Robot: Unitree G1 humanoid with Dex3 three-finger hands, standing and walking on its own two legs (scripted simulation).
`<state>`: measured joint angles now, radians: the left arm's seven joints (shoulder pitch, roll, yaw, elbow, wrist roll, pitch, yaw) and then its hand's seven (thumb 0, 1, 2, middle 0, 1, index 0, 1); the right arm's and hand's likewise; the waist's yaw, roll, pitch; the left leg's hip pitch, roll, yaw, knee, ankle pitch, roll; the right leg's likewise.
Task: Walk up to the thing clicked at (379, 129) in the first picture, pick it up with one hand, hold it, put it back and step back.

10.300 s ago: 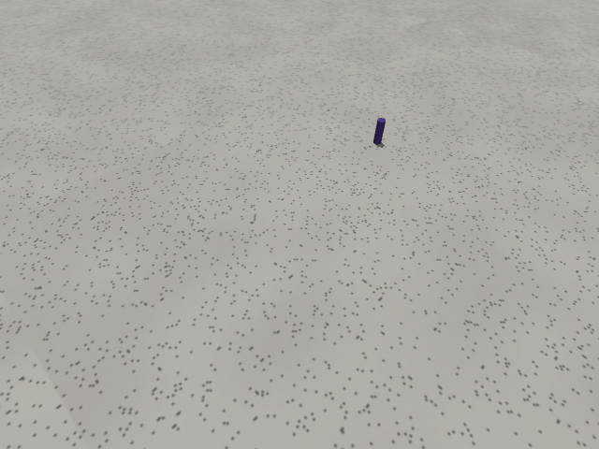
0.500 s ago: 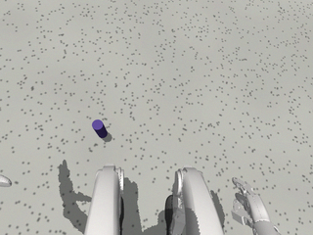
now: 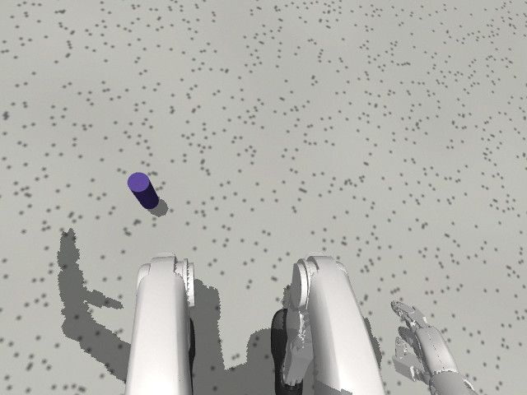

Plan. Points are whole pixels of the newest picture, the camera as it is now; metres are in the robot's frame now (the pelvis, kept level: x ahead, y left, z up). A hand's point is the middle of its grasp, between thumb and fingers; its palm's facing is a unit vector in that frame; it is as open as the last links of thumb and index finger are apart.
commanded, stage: go down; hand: left
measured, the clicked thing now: (144, 192) +0.49 +0.24 -0.36
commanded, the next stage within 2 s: approach in 0.96 s
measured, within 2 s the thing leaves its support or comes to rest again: neither
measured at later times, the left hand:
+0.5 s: hand out of the picture +0.38 +0.42 -0.03, palm faces +0.21 -0.97 -0.09, open 17.6 cm
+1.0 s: hand out of the picture +0.39 +0.42 -0.04, palm faces +0.21 -0.98 -0.07, open 17.6 cm
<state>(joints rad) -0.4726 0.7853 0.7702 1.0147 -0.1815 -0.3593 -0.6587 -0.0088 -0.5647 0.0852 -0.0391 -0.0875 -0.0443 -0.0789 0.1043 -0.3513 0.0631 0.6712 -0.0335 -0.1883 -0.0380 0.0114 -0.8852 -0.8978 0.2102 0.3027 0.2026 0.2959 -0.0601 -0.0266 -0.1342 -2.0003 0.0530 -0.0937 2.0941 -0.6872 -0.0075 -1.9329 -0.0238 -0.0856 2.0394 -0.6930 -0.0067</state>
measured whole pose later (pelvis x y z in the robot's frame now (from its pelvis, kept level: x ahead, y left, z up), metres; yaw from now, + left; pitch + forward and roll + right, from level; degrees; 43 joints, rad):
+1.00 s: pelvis -0.01 +0.00 -0.06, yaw -2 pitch +32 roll -7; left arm -0.63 0.95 0.85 1.11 -0.19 -0.37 -0.73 -0.01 -0.57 0.04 -0.04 -0.06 -0.05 -0.05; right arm 0.10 -0.38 0.13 0.65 -0.05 -0.17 -0.02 0.01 -0.90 -0.90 0.21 0.30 0.20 0.30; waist -0.10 -0.04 -0.07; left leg -2.16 0.04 -0.12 2.28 -0.68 0.00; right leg -2.08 -0.02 -0.10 2.21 -0.69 0.00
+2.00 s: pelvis -0.02 +0.02 -0.15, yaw -10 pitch +13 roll -16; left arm -0.64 0.88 0.71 1.47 -0.15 -1.02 -0.32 -0.01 -0.61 0.08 -0.04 -0.13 -0.07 -0.09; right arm -0.18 -0.38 0.47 0.58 -0.33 -0.04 0.09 0.00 -0.90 -0.89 0.21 0.30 0.20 0.30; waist -0.23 -0.27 0.28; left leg -2.22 0.05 -0.34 2.66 -0.72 0.00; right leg -2.07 0.05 -0.25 2.43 -0.63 0.05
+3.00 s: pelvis -0.03 +0.02 -0.15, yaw -13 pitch +11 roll -18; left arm -0.69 0.91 0.54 1.53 -0.09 -1.11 -0.03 0.00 0.40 0.66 -0.61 -0.59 -0.59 -0.60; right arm -0.20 -0.38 0.56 0.54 -0.38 0.04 0.13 0.00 -0.86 -0.89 0.21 0.30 0.20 0.30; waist -0.27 -0.30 0.33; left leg -2.21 0.05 -0.40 2.68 -0.72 0.00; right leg -2.05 0.07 -0.29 2.41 -0.61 0.06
